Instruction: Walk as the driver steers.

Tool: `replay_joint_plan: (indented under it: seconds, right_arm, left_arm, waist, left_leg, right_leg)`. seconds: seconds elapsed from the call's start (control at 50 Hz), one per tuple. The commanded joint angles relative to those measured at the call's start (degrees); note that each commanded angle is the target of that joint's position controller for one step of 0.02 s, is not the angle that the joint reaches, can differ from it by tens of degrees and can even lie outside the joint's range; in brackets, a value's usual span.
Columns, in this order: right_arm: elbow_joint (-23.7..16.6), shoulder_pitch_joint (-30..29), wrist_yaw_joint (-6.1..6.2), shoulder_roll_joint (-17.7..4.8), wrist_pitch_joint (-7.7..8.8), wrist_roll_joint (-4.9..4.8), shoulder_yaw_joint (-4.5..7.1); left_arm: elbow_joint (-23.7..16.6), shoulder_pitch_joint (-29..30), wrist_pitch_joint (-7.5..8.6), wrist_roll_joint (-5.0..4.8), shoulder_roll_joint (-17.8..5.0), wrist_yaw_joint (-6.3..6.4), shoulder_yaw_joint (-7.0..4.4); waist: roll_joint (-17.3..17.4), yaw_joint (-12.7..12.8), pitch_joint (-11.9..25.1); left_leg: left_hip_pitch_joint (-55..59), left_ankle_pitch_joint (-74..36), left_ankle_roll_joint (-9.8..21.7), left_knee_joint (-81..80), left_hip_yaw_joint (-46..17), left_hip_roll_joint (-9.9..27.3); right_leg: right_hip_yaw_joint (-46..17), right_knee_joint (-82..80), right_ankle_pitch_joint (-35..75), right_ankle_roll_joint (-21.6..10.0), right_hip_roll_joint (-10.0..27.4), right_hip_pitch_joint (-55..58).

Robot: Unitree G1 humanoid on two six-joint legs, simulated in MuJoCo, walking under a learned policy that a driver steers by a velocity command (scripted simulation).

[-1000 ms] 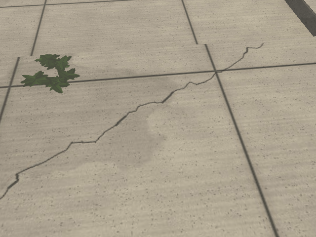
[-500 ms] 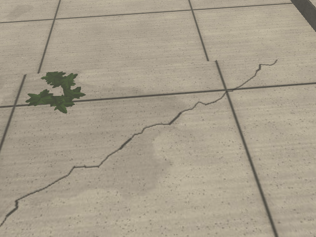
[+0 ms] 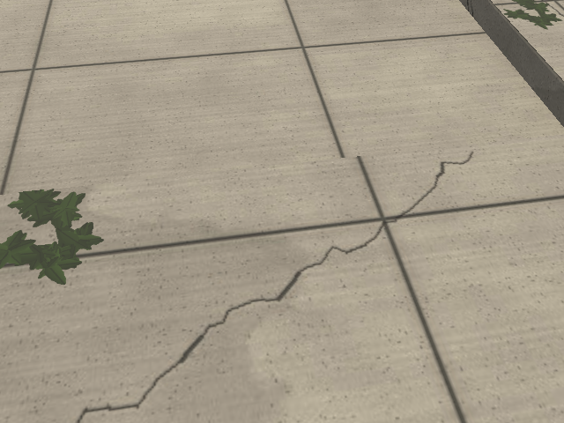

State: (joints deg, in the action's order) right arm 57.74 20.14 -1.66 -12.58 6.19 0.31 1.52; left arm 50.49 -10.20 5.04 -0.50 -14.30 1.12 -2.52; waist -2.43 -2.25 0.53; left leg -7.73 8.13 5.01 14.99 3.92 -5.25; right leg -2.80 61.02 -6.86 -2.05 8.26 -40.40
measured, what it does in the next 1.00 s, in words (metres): walks ahead, turning left: right foot, then left foot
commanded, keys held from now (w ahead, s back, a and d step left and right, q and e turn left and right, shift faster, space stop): w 0.22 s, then w+q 0.78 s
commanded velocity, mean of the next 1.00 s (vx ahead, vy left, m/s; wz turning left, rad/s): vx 0.50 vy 0.00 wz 0.33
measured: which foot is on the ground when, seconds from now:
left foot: down 0.00-0.30, up 0.32-0.82, down 0.84-1.00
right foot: up 0.00-0.26, down 0.28-0.86, up 0.88-1.00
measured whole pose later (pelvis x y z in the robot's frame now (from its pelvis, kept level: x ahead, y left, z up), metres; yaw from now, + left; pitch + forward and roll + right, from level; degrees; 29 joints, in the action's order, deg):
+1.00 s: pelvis +0.54 +0.03 -0.01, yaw +23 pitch +1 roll +0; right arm 45.7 13.5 -2.0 -14.8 3.4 -0.9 5.0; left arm 48.1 -9.4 7.4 -0.7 -15.5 0.5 -3.6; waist -0.8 -0.6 -2.8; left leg -19.1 9.8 6.5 27.6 0.5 -6.1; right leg -2.5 70.0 -20.4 -0.5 4.7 -27.0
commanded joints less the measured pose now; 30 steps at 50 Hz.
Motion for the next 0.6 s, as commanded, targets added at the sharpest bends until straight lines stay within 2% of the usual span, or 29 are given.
replay_joint_plan:
  seconds: [0.02, 0.1, 0.18, 0.22, 0.24, 0.26, 0.28, 0.3, 0.32, 0.34, 0.36, 0.38, 0.4, 0.42, 0.44, 0.46, 0.52, 0.6]
  right_arm:
    - [-3.38, -1.73, 1.25, -8.15, 0.61, -0.3, 1.35]
    - [-2.16, 2.81, 1.76, -9.52, 0.01, -1.13, 1.61]
    - [-0.66, 5.87, 1.96, -9.75, -1.13, -1.38, 1.94]
    - [-0.62, 5.23, 2.1, -10.46, -1.71, -1.43, 2.32]
    - [-0.85, 4.42, 2.09, -10.77, -1.97, -1.44, 2.4]
    - [-1.22, 3.17, 2.02, -10.31, -2.26, -1.24, 2.15]
    - [-2.42, 2.16, 1.89, -8.34, -2.22, -0.54, 1.27]
    - [-3.44, 7.73, 1.44, -1.84, -1.2, -0.53, -0.61]
    - [-2.54, 8.74, 1.27, -2.42, 0.26, -1.66, -0.64]
    - [-3.75, 3.76, 1.32, -8.68, 0.79, -3.44, 1.22]
    - [-5.05, -0.05, 1.68, -9.25, 0.72, -3.55, 1.51]
    - [-5.23, -1.95, 2.15, -8.4, 0.2, -2.78, 1.82]
    - [-5.03, -1.03, 2.34, -7.33, -0.76, -2.36, 2.28]
    - [-4.53, 0.53, 2.22, -5.73, -1.75, -2.38, 2.27]
    - [-4.18, 1.55, 2.12, -4.26, -2.52, -2.48, 2.26]
    - [-4.57, 1.24, 2.15, -3.78, -3.08, -2.51, 2.38]
    - [-6.94, -3.33, 2.23, -4.11, -3.7, -2.0, 2.96]
    - [-9.77, -10.16, 1.07, -3.37, -3.27, -1.52, 2.86]
  left_arm:
    - [-2.71, 0.38, 0.32, 0.32, -2.24, -0.11, -0.58]
    - [-4.87, 8.85, 0.78, -0.31, -1.41, -1.07, -0.07]
    - [-7.29, 13.95, 1.36, -0.79, -1.99, -2.62, 0.16]
    - [-7.66, 12.68, 1.84, -0.82, -3.18, -3.22, -0.18]
    - [-7.2, 9.85, 2.11, -0.73, -4.36, -3.26, -0.76]
    - [-5.16, 2.51, 2.31, -0.65, -6.36, -3.04, -1.99]
    - [-2.12, -9.5, 2.49, -0.31, -10.33, -2.51, -3.58]
    - [-0.52, -18.35, 2.09, 0.92, -16.71, -2.15, -5.24]
    - [-0.3, -19.48, 1.94, 1.08, -12.99, -2.16, -4.1]
    - [-0.88, -14.74, 2.1, 0.78, -9.08, -2.07, -2.85]
    - [-2.05, -8.88, 2.12, 0.44, -6.87, -2.05, -2.03]
    - [-2.33, -4.63, 2.22, 0.42, -4.83, -2.34, -1.42]
    - [-2.17, -2.53, 2.49, 0.72, -3.46, -2.48, -1.09]
    - [-1.56, -1.79, 2.6, 1.03, -2.7, -2.6, -1.03]
    - [-0.85, -2.17, 2.76, 1.22, -2.82, -2.53, -1.18]
    - [-0.21, -2.69, 2.92, 1.4, -3.52, -2.35, -1.43]
    - [1.04, -4.3, 2.8, 1.74, -4.95, -1.37, -1.95]
    - [1.58, -5.5, 2.15, 1.55, -6.4, -0.11, -2.25]
  waist:
    - [4.15, 1.93, -3.87]
    - [4.66, -1.27, -4.58]
    - [5.18, -2.45, -6.02]
    - [6.09, -0.9, -5.07]
    - [6.79, 1.04, -3.45]
    - [6.63, 5.15, 0.64]
    - [4.83, 10.02, 8.81]
    - [-7.75, 9.73, 18.76]
    - [-12.08, 9.89, 23.97]
    - [-8.02, 9.07, 15.1]
    - [-4.75, 7.08, 9.22]
    - [-1.53, 5.29, 5.0]
    - [-2.86, 3.28, 2.7]
    - [-3.59, 2.07, 1.6]
    - [-3.32, 1.47, 0.8]
    - [-2.69, 1.06, -0.19]
    - [-1.18, 1.33, -2.31]
    - [-0.58, 2.83, -4.04]
  left_leg:
    - [-4.14, -6.47, 8.8, -9.82, -11.05, 16.07]
    - [0.7, -5.95, 7.12, -9.1, -8.87, 15.84]
    - [8.63, -6.39, 6.6, -5.21, -9.66, 18.99]
    - [10.99, -10.76, 5.69, -2.04, -10.12, 20.23]
    - [10.39, -17.98, 5.07, 1.53, -10.27, 19.86]
    - [8.74, -27.15, 3.92, 9.88, -8.74, 17.35]
    - [0.1, -25.01, 2.03, 24.42, -6.38, 13.88]
    - [-24.44, -3.13, -2.61, 48.62, -1.56, 4.53]
    - [-32.08, 23.52, -2.27, 59.22, -11.34, 1.92]
    - [-36.43, 20.51, -1.23, 63.16, -13.42, 5.25]
    - [-35.88, 14.96, -0.89, 61.6, -11.48, 8.55]
    - [-33.44, 10.58, -1.15, 58.18, -10.68, 10.59]
    - [-30.09, 7.53, -1.23, 55.01, -10.91, 12.35]
    - [-27.2, 5.73, -1.34, 53.94, -10.64, 12.82]
    - [-26.42, 4.54, -1.42, 53.81, -10.21, 12.69]
    - [-27.37, 3.09, -1.57, 53.39, -10.3, 12.73]
    - [-33.22, -3.16, -2.28, 48.21, -11.69, 12.59]
    - [-34.33, -11.76, -2.61, 34.97, -9.08, 11.87]
  right_leg:
    - [-0.18, -10.16, 9.35, 1.01, 1.14, -1.13]
    - [2.28, -23.2, 13.83, 1.52, -1.68, 1.45]
    - [2.23, -29.21, 8.55, 0.21, -2.79, 0.41]
    - [2.85, -31.38, 3.94, -1.39, -3.87, 3.92]
    - [3.8, -32.49, 2.23, -2.25, -5.36, 9.71]
    - [5.17, -33.86, 1.89, -3.52, -7.39, 19.85]
    - [1.02, -31.89, 3.35, -6.27, -3.37, 37.59]
    - [-22.37, -33.72, -3.17, -14.07, 12.46, 63.0]
    - [-38.75, -42.12, -7.42, -16.03, 17.24, 65.22]
    - [-30.48, -43.08, -7.87, -12.55, 15.33, 57.74]
    - [-21.33, -44.43, -4.27, -10.39, 13.46, 48.63]
    - [-14.92, -47.13, -1.49, -9.03, 10.8, 40.81]
    - [-9.58, -49.38, 0.3, -7.69, 8.52, 35.73]
    - [-5.97, -51.01, 1.56, -7.16, 6.91, 32.4]
    - [-2.87, -51.86, 4.61, -7.32, 6.2, 30.78]
    - [-0.32, -52.45, 7.64, -7.53, 6.0, 30.04]
    - [4.21, -53.4, 11.93, -7.95, 6.34, 31.64]
    - [9.22, -54.34, 11.6, -6.94, 6.05, 34.4]
Keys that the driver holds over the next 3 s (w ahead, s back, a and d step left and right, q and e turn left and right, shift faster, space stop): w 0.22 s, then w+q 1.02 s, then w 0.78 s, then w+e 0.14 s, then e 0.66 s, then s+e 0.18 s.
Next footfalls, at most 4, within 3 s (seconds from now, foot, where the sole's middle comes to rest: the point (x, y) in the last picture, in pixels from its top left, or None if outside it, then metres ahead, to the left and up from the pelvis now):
0.28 right None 0.34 -0.16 -0.78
0.84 left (234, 396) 0.60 0.12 -0.78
1.34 right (253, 279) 0.94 0.07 -0.78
1.84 left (140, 262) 1.01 0.40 -0.78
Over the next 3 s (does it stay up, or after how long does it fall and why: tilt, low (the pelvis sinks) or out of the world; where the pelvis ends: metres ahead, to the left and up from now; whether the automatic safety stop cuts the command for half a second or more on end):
stays up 1.22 0.42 -0.01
